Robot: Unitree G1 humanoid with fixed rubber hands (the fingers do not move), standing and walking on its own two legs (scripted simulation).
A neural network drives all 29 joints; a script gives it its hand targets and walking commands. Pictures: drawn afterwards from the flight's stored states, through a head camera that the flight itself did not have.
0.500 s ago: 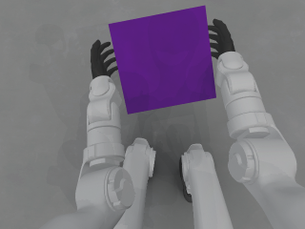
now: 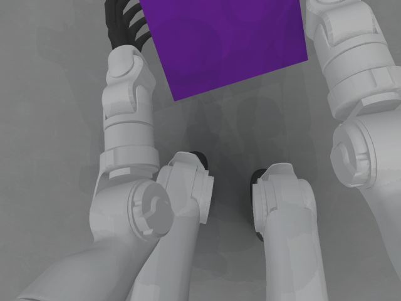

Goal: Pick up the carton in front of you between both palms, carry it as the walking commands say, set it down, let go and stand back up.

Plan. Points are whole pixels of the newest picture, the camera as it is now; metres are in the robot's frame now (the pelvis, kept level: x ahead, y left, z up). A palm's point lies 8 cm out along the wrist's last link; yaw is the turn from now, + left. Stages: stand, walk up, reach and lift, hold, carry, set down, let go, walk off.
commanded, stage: set down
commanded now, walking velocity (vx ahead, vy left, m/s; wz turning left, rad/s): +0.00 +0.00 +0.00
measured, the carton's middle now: (218, 21) +0.55 +0.04 -0.25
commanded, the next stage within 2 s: none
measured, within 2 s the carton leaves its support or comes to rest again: rests again in 0.74 s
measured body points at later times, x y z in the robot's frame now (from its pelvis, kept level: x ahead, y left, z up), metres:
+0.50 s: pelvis +0.00 +0.00 -0.03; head +0.37 -0.03 +0.22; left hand +0.51 +0.20 -0.19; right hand +0.60 -0.09 -0.20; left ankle +0.12 +0.13 -0.39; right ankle +0.09 -0.09 -0.39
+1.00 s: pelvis +0.02 +0.00 -0.04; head +0.39 -0.04 +0.21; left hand +0.53 +0.20 -0.21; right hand +0.61 -0.10 -0.22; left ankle +0.12 +0.13 -0.39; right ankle +0.09 -0.09 -0.39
